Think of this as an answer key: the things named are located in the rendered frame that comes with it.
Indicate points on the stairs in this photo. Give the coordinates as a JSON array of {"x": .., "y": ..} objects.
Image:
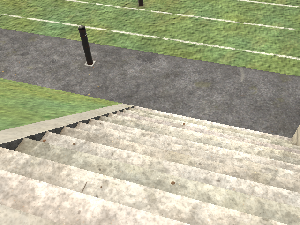
[{"x": 148, "y": 167}]

